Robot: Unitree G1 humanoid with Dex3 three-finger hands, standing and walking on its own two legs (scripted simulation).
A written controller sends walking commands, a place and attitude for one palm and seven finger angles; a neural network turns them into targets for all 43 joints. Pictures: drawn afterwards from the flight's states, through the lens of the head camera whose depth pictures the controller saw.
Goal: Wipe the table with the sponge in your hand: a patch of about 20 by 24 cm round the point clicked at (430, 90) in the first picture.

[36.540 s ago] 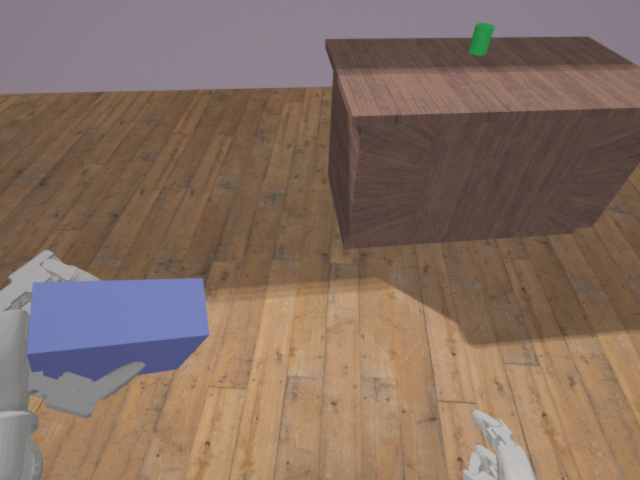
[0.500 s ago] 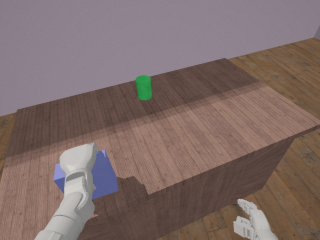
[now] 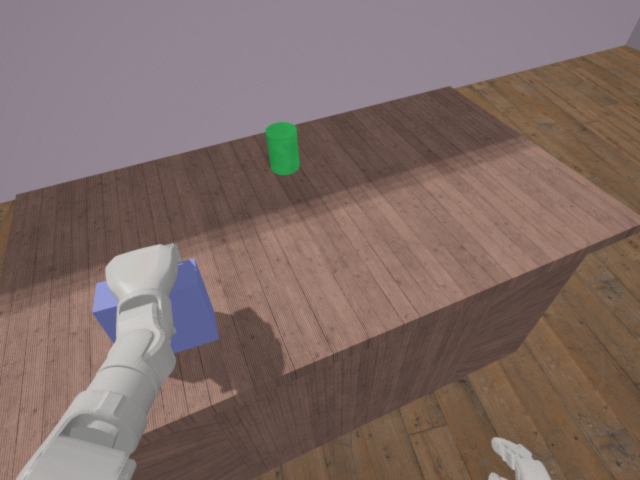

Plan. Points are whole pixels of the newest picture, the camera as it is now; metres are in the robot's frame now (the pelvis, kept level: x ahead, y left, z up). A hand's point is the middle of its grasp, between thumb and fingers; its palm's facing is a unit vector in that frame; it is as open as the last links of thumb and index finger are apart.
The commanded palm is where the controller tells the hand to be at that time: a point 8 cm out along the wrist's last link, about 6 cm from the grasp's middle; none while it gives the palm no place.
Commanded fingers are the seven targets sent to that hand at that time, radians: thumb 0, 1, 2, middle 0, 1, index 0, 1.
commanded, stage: wipe forward along the middle lane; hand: left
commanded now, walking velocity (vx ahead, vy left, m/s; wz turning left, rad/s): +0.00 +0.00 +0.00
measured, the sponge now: (166, 322) +0.34 +0.27 -0.03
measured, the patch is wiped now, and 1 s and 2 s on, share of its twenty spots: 1.00 1.00 1.00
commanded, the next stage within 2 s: slide back across to the first lane in 1.04 s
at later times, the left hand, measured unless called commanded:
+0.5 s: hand (150, 268) +0.40 +0.30 +0.02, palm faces -0.09 -0.02 -1.00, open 10.0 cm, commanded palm +0.39 +0.28 +0.05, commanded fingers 0.00 0.10 1.30 -1.20 -1.60 -1.20 -1.60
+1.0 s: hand (144, 243) +0.45 +0.32 +0.02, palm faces -0.11 +0.00 -0.99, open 10.0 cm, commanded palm +0.44 +0.31 +0.06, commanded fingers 0.00 0.10 1.30 -1.20 -1.60 -1.20 -1.60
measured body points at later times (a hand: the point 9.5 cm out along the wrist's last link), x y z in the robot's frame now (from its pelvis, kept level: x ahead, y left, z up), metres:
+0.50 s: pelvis +0.00 +0.02 -0.01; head +0.03 +0.01 +0.44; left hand +0.40 +0.29 +0.08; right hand +0.11 -0.24 -0.13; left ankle +0.02 +0.11 -0.73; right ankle +0.01 -0.06 -0.73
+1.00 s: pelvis +0.01 +0.04 -0.01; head +0.07 +0.05 +0.43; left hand +0.45 +0.32 +0.08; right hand +0.08 -0.23 -0.14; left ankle +0.02 +0.11 -0.73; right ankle +0.01 -0.06 -0.73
